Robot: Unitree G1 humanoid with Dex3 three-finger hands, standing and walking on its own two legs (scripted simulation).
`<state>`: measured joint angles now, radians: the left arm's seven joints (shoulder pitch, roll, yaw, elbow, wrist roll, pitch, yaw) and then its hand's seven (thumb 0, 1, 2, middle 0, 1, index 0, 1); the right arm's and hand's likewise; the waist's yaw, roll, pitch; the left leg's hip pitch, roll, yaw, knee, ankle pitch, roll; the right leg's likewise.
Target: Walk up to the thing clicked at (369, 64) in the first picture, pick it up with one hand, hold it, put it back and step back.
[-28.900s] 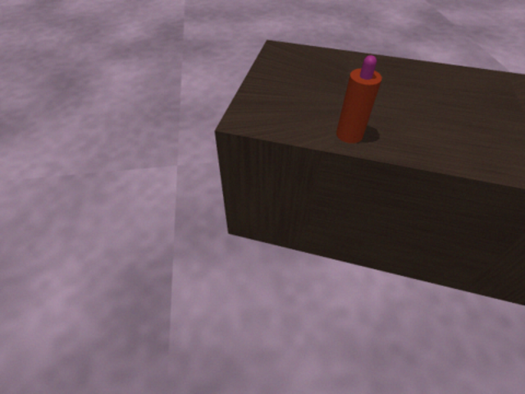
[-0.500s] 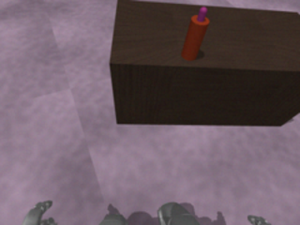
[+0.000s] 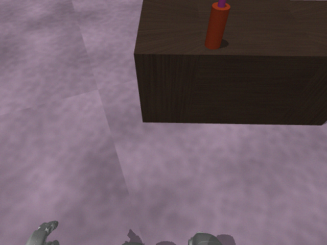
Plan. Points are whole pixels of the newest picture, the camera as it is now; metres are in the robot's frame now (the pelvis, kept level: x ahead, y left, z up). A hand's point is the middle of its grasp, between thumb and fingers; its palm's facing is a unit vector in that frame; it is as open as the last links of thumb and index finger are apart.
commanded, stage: step back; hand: right
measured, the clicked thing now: (217, 21) +1.06 -0.24 -0.02
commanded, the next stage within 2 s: stand in 0.94 s
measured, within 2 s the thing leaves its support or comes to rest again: neither
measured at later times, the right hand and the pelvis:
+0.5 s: hand out of the picture +0.08 -0.28 -0.14, palm faces -0.04 +0.92 -0.38, open 7.4 cm; pelvis +0.00 -0.01 +0.01, yaw +0 degrees
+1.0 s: hand (264, 239) +0.15 -0.25 -0.12, palm faces +0.03 +0.94 -0.33, open 7.4 cm; pelvis +0.03 +0.00 +0.02, yaw -2 degrees
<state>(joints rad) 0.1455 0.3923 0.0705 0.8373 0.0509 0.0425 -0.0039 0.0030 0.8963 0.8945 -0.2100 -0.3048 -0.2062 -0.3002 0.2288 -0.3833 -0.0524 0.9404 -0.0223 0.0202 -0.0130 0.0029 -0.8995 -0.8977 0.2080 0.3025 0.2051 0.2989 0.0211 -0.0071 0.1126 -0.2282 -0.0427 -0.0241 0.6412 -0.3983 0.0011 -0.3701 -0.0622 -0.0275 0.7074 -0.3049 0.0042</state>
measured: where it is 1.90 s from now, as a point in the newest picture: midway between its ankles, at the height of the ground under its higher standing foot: outside the picture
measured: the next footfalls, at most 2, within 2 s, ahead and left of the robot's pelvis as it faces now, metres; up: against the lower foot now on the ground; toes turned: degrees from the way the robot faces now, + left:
right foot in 0.26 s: +0.04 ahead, -0.14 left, +0.00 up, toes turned -2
